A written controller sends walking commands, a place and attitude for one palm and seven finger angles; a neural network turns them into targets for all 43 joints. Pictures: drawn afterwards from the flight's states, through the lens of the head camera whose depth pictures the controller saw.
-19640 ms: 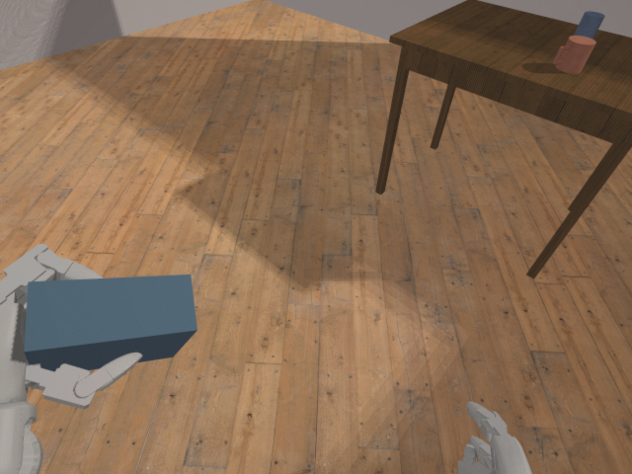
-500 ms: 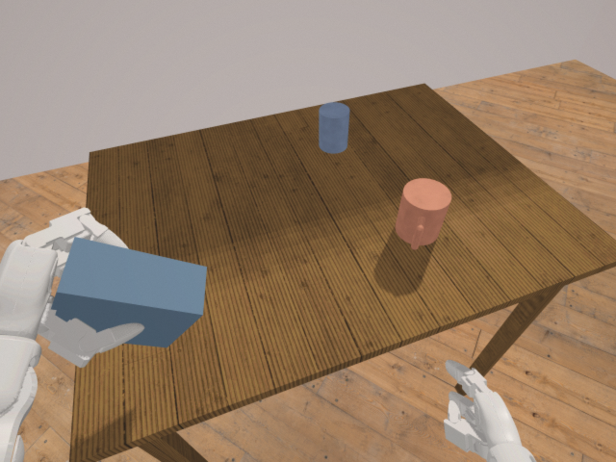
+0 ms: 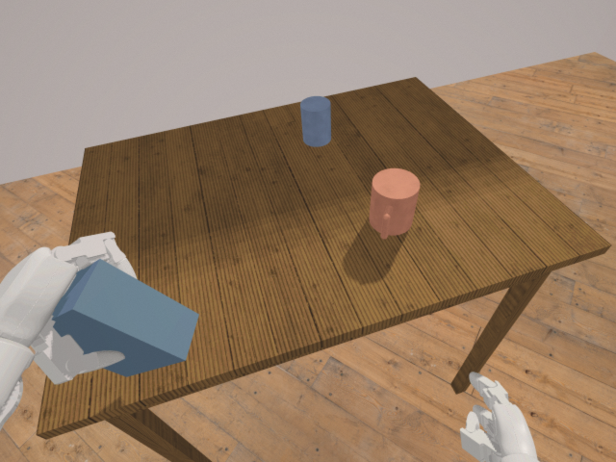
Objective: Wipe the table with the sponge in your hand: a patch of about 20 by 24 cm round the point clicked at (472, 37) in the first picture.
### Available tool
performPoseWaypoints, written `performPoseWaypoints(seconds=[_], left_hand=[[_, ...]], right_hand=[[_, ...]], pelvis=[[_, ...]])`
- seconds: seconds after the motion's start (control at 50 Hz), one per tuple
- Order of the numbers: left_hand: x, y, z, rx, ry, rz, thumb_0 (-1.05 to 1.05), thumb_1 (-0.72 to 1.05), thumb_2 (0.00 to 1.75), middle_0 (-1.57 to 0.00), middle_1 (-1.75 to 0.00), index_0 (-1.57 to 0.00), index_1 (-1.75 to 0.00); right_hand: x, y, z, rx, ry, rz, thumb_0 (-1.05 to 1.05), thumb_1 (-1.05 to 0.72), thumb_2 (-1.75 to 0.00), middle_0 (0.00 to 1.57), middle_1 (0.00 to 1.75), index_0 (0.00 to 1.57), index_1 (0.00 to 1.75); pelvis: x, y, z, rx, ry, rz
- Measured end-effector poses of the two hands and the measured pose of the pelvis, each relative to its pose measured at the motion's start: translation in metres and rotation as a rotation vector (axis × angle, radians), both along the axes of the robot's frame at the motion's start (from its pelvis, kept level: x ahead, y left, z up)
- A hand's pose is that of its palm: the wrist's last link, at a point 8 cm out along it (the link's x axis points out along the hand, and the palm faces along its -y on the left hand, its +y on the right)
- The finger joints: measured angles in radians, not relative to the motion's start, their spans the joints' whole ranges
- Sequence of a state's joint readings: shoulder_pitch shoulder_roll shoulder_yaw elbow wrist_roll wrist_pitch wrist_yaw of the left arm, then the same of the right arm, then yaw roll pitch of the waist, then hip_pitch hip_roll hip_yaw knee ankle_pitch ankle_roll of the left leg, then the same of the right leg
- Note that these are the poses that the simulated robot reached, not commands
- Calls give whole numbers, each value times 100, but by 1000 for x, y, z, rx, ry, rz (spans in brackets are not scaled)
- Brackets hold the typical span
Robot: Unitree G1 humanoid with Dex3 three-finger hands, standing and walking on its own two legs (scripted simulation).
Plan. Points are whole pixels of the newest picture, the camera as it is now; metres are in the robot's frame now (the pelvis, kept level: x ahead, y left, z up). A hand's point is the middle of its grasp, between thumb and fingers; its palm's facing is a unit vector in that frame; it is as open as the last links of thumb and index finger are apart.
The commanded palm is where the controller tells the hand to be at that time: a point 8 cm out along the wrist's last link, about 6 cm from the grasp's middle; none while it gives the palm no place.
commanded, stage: turn the palm down, sponge in hand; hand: left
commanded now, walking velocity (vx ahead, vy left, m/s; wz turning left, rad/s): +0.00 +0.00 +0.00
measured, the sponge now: (131, 332) +0.23 +0.23 +0.10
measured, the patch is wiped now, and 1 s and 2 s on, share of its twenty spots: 0.00 0.00 0.00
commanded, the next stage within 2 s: move the sponge above the wiping area in 1.46 s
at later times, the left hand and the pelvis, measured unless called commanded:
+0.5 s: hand (76, 298) +0.22 +0.25 +0.18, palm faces +0.22 -0.30 -0.93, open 9.9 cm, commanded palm +0.19 +0.30 +0.22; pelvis +0.00 +0.01 +0.00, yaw -1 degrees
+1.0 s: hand out of the picture +0.23 +0.34 +0.20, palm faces +0.30 -0.07 -0.95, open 9.8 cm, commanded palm +0.18 +0.33 +0.23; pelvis -0.01 +0.05 +0.01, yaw -1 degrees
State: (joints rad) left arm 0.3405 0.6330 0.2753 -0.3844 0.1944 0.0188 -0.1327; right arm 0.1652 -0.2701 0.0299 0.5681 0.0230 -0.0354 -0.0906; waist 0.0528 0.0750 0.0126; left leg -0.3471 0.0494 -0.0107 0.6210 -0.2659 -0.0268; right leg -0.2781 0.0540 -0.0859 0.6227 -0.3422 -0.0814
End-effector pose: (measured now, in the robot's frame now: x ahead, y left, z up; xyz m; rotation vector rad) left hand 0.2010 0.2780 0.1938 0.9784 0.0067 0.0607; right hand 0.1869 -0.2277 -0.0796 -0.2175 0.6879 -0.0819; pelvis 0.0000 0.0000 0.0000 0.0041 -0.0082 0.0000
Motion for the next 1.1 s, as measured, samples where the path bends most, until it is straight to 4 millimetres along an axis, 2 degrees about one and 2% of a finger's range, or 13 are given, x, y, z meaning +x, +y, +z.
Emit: performPoseWaypoints(seconds=[0.06,0.14,0.2,0.28,0.38,0.48,0.58,0.68,0.74,0.8,0.88,1.0,1.1], left_hand=[[-2,-14,22,39,-144,-58,-1,-49,104,-75,-135,-77,-134],[-5,3,45,90,-247,88,0,-49,104,-75,-135,-77,-134],[-6,29,41,127,-163,254,0,-49,104,-75,-135,-77,-134],[-8,47,14,173,48,341,0,-49,104,-75,-135,-77,-134],[-8,9,-9,169,83,119,0,-49,104,-75,-135,-77,-134],[-12,-17,19,274,-146,-15,0,-49,103,-76,-135,-77,-134],[-7,29,52,311,-244,237,0,-49,103,-76,-135,-78,-134],[-6,72,38,311,-56,430,0,-49,103,-76,-135,-77,-134],[-6,66,11,303,77,382,0,-49,103,-76,-135,-77,-134],[-7,41,-7,340,137,227,0,-49,103,-76,-135,-78,-134],[-11,19,6,441,18,72,0,-49,103,-77,-135,-78,-134],[-7,60,53,478,-173,296,0,-49,103,-77,-135,-78,-134],[-7,85,43,421,-74,453,0,-48,103,-77,-135,-78,-134]], right_hand=[[-6,-10,0,-1,4,-18,1,-90,-90,20,30,20,30],[-10,-21,-7,8,35,-32,1,-90,-90,20,30,20,30],[-10,-27,-13,13,59,-45,1,-90,-90,20,30,20,30],[-5,-27,-14,11,45,-52,1,-90,-90,20,30,20,30],[10,-10,-1,-11,-19,-23,1,-90,-90,20,30,20,30],[27,17,14,10,-72,22,1,-90,-90,20,30,20,30],[37,42,17,74,-64,42,1,-90,-90,20,30,20,30],[40,60,22,99,-65,64,1,-90,-90,20,30,20,30],[43,70,25,90,-78,86,1,-90,-90,20,30,20,30],[43,76,27,60,-77,90,1,-90,-90,20,30,19,30],[41,82,29,25,-60,115,1,-90,-90,20,30,18,29],[38,89,28,62,-34,106,1,-90,-90,20,30,17,29],[38,90,28,84,-35,108,1,-90,-90,20,30,17,29]], pelvis=[[2,-7,-2,-1,2,-6],[4,-9,-4,-1,-1,-13],[5,-8,-3,6,-8,-12],[4,-4,-3,11,-13,-7],[3,2,-2,2,-15,-6],[4,10,0,-9,-14,-13],[1,22,4,-8,-27,-21],[-5,33,8,-5,-31,-13],[-8,40,10,-7,-34,-6],[-10,46,11,-7,-41,-7],[-11,50,12,-11,-56,-17],[-13,53,15,-14,-66,-25],[-18,54,16,-9,-57,-18]])
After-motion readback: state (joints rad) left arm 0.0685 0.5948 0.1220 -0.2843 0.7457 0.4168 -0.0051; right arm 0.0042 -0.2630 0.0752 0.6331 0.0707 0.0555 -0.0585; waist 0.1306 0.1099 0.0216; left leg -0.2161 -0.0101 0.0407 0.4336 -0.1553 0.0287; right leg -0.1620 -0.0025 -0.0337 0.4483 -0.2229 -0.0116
